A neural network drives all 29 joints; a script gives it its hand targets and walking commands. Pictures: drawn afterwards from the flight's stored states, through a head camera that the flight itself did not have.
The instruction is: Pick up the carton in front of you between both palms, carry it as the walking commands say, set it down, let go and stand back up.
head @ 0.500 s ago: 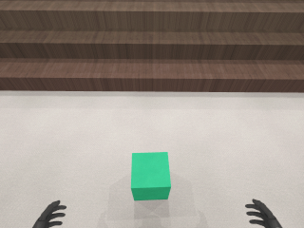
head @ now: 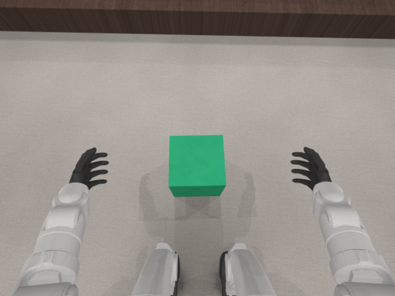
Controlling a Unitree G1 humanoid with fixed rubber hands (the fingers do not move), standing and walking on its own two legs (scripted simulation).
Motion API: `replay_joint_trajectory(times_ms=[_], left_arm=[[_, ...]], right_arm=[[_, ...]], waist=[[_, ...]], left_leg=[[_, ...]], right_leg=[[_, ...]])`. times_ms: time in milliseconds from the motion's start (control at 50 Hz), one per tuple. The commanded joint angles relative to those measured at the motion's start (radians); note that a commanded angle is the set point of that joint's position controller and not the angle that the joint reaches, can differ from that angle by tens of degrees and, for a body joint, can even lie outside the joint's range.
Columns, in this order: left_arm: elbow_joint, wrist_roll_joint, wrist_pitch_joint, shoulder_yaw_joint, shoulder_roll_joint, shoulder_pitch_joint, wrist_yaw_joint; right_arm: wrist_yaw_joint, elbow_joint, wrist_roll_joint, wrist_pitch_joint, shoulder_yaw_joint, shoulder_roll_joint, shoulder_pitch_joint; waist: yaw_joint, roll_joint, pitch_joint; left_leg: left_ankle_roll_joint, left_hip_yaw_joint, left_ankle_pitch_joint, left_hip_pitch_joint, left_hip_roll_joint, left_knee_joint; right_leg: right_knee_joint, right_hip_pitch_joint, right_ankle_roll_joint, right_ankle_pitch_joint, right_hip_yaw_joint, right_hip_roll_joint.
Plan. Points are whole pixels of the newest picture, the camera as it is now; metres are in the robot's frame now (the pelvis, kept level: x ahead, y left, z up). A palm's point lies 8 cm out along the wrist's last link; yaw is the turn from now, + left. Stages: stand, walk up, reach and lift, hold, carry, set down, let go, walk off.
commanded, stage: reach and lift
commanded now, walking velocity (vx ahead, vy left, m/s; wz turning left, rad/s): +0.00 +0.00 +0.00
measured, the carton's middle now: (196, 168) +0.51 +0.02 -0.58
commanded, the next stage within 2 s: none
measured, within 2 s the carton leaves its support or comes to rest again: neither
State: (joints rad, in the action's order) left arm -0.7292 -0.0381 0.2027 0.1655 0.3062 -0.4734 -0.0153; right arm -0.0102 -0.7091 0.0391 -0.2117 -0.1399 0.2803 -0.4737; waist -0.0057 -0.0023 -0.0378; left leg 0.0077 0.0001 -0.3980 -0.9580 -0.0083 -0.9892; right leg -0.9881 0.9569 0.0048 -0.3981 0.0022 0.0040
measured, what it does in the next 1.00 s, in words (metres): lowers itself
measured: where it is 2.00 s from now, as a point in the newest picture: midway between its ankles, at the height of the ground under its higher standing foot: (200, 289)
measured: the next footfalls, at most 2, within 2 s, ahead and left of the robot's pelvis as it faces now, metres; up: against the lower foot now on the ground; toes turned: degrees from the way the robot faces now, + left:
none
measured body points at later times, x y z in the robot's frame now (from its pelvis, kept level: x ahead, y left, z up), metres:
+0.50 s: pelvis -0.05 +0.00 -0.05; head +0.29 +0.01 +0.25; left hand +0.52 +0.21 -0.15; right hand +0.53 -0.18 -0.15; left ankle +0.03 +0.12 -0.67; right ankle +0.03 -0.12 -0.67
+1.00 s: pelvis -0.04 +0.00 -0.21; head +0.33 +0.00 +0.05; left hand +0.51 +0.21 -0.37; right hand +0.52 -0.18 -0.37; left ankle +0.03 +0.12 -0.67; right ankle +0.03 -0.13 -0.67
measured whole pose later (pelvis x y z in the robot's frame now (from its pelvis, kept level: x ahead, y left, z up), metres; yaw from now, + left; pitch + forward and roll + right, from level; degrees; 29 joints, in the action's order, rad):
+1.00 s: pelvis -0.04 +0.00 -0.21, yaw +1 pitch +53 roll +0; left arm -0.99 -0.06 0.10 0.29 0.33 -1.33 0.08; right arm -0.11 -0.97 0.05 -0.11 -0.24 0.31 -1.34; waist -0.01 -0.01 -0.04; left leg 0.02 0.03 -0.53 -2.10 0.02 -1.72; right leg -1.73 2.10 0.02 -0.54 -0.03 -0.03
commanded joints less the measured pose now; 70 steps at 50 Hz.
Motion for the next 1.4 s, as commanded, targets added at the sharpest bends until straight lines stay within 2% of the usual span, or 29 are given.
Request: replay_joint_trajectory(times_ms=[0, 180, 300, 360, 400, 500, 560, 600, 640, 720, 800, 940, 1000, 1060, 1140, 1200, 1300, 1380], left_arm=[[0.062, -0.016, -0.017, 0.043, 0.152, -0.285, 0.010], [-0.094, -0.024, 0.033, 0.083, 0.178, -0.783, 0.026], [-0.176, 0.024, 0.041, 0.140, 0.178, -1.041, 0.028], [-0.186, 0.054, 0.031, 0.174, 0.175, -1.141, 0.029], [-0.182, 0.076, 0.020, 0.196, 0.169, -1.174, 0.031], [-0.127, 0.116, -0.020, 0.230, 0.131, -1.131, 0.031], [-0.107, 0.140, -0.059, 0.249, 0.074, -1.074, 0.026], [-0.107, 0.157, -0.085, 0.270, 0.041, -1.035, 0.023], [-0.120, 0.171, -0.106, 0.289, 0.022, -1.000, 0.024], [-0.158, 0.186, -0.130, 0.311, 0.007, -0.949, 0.033], [-0.174, 0.151, -0.140, 0.286, 0.030, -0.961, 0.049], [-0.140, -0.033, -0.129, 0.109, 0.152, -1.109, 0.099], [-0.130, -0.099, -0.109, 0.047, 0.200, -1.199, 0.115], [-0.154, -0.138, -0.079, 0.013, 0.235, -1.285, 0.127], [-0.264, -0.152, -0.062, -0.009, 0.242, -1.370, 0.125], [-0.350, -0.140, -0.072, -0.009, 0.235, -1.404, 0.112], [-0.410, -0.116, -0.098, -0.003, 0.246, -1.460, 0.096], [-0.380, -0.151, -0.122, -0.038, 0.274, -1.534, 0.104]], right_arm=[[-0.016, 0.064, 0.018, 0.014, -0.040, 0.137, -0.284], [-0.032, -0.090, 0.025, -0.042, -0.074, 0.165, -0.791], [-0.029, -0.185, -0.020, -0.050, -0.134, 0.166, -1.054], [-0.029, -0.199, -0.050, -0.039, -0.168, 0.166, -1.163], [-0.030, -0.199, -0.073, -0.028, -0.190, 0.166, -1.199], [-0.027, -0.153, -0.117, 0.012, -0.235, 0.134, -1.142], [-0.020, -0.136, -0.138, 0.054, -0.260, 0.089, -1.081], [-0.018, -0.135, -0.154, 0.083, -0.277, 0.060, -1.044], [-0.019, -0.144, -0.169, 0.106, -0.289, 0.040, -1.013], [-0.025, -0.170, -0.176, 0.129, -0.284, 0.015, -0.966], [-0.045, -0.180, -0.146, 0.136, -0.249, 0.031, -0.974], [-0.103, -0.145, 0.025, 0.124, -0.087, 0.148, -1.122], [-0.119, -0.131, 0.098, 0.103, -0.030, 0.189, -1.215], [-0.129, -0.152, 0.148, 0.076, 0.009, 0.219, -1.312], [-0.123, -0.270, 0.170, 0.061, 0.028, 0.228, -1.394], [-0.108, -0.360, 0.156, 0.070, 0.020, 0.229, -1.419], [-0.089, -0.427, 0.127, 0.097, 0.001, 0.249, -1.466], [-0.095, -0.398, 0.160, 0.125, 0.029, 0.286, -1.536]], waist=[[-0.004, 0.011, 0.655], [-0.007, 0.000, 0.816], [-0.016, 0.000, 0.878], [-0.020, -0.007, 0.926], [-0.019, -0.008, 0.989], [-0.022, -0.002, 1.182], [-0.024, 0.009, 1.168], [-0.023, 0.010, 1.132], [-0.021, 0.005, 1.098], [-0.027, -0.014, 1.012], [-0.022, -0.017, 1.019], [-0.015, -0.009, 1.273], [-0.020, -0.009, 1.330], [-0.028, -0.020, 1.300], [-0.031, -0.027, 1.095], [-0.028, -0.018, 0.942], [-0.023, -0.008, 0.818], [-0.018, 0.005, 0.921]], left_leg=[[0.028, 0.013, 0.503, 0.226, 0.047, 0.034], [0.023, -0.025, 0.175, 0.031, 0.047, 0.047], [0.028, -0.042, 0.105, -0.036, 0.054, 0.027], [0.032, -0.044, 0.132, -0.051, 0.061, 0.009], [0.032, -0.043, 0.190, -0.033, 0.067, -0.002], [0.025, -0.036, 0.505, 0.064, 0.083, -0.038], [0.026, -0.016, 0.668, 0.046, 0.077, -0.071], [0.028, -0.003, 0.731, -0.019, 0.071, -0.105], [0.029, 0.005, 0.739, -0.112, 0.067, -0.152], [0.035, -0.004, 0.595, -0.319, 0.068, -0.273], [0.039, -0.007, 0.562, -0.441, 0.076, -0.424], [0.044, -0.036, 0.507, -0.460, 0.071, -0.690], [0.041, -0.049, 0.427, -0.451, 0.065, -0.770], [0.038, -0.062, 0.294, -0.507, 0.056, -0.819], [0.033, -0.061, 0.105, -0.627, 0.036, -0.867], [0.033, -0.050, 0.039, -0.686, 0.024, -0.906], [0.033, -0.034, 0.055, -0.707, 0.022, -0.979], [0.031, -0.030, 0.164, -0.616, 0.024, -1.047]], right_leg=[[0.037, -0.209, 0.031, 0.468, -0.015, -0.047], [0.030, -0.087, 0.031, 0.166, 0.010, -0.044], [0.017, -0.010, 0.025, 0.076, 0.023, -0.053], [0.002, 0.002, 0.028, 0.103, 0.030, -0.062], [-0.008, -0.009, 0.031, 0.166, 0.035, -0.070], [-0.042, -0.057, 0.030, 0.476, 0.032, -0.088], [-0.068, 0.030, 0.026, 0.609, 0.017, -0.088], [-0.098, 0.102, 0.027, 0.660, 0.006, -0.085], [-0.147, 0.182, 0.032, 0.669, 0.000, -0.082], [-0.273, 0.379, 0.050, 0.528, 0.007, -0.083], [-0.423, 0.490, 0.057, 0.490, 0.008, -0.087], [-0.703, 0.457, 0.050, 0.488, 0.028, -0.077], [-0.781, 0.446, 0.047, 0.410, 0.039, -0.075], [-0.834, 0.441, 0.041, 0.295, 0.043, -0.068], [-0.885, 0.529, 0.038, 0.116, 0.040, -0.050], [-0.922, 0.606, 0.035, 0.044, 0.034, -0.040], [-0.996, 0.677, 0.035, 0.050, 0.028, -0.037], [-1.058, 0.639, 0.038, 0.145, 0.032, -0.035]])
